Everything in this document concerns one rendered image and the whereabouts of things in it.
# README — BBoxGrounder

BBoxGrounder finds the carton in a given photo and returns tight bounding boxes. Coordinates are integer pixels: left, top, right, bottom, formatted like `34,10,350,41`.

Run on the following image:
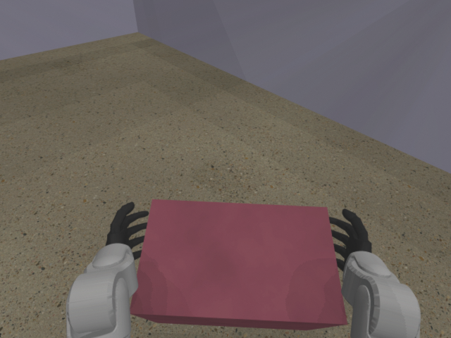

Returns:
130,199,347,330

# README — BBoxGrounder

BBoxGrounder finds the robot right forearm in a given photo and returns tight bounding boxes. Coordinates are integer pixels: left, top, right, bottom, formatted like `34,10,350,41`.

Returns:
341,251,421,338

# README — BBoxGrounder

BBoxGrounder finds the robot left hand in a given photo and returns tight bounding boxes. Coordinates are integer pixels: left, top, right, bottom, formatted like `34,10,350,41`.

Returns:
106,202,149,260

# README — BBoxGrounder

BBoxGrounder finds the robot right hand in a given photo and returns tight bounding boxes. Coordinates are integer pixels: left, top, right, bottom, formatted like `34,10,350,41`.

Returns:
329,208,372,271

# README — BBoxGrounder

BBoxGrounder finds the robot left forearm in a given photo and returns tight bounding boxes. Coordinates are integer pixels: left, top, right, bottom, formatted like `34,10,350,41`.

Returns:
66,243,138,338

